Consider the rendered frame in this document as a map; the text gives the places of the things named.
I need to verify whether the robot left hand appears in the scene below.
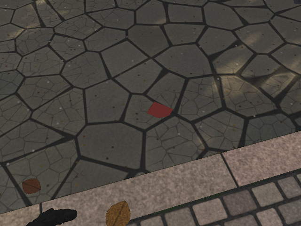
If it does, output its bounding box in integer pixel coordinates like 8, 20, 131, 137
26, 208, 77, 226

